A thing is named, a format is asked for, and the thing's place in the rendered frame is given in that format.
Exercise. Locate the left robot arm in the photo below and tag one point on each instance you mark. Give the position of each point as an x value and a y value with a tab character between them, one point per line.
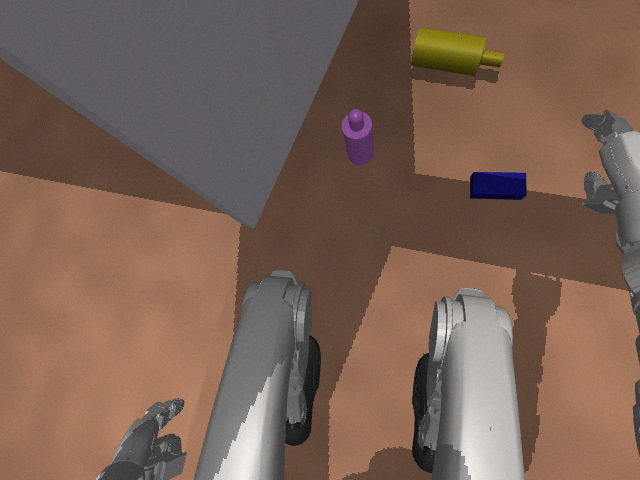
123	470

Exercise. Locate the left robot hand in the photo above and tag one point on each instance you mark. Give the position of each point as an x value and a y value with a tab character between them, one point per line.
161	458

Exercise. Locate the right robot foot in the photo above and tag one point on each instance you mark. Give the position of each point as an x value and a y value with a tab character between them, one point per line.
423	456

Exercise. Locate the left robot foot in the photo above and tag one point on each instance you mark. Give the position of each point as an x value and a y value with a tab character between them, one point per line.
299	432

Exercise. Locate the right robot arm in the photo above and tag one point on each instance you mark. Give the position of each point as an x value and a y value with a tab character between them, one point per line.
627	212

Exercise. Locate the right robot hand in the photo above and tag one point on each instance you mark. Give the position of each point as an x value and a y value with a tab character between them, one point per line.
620	158

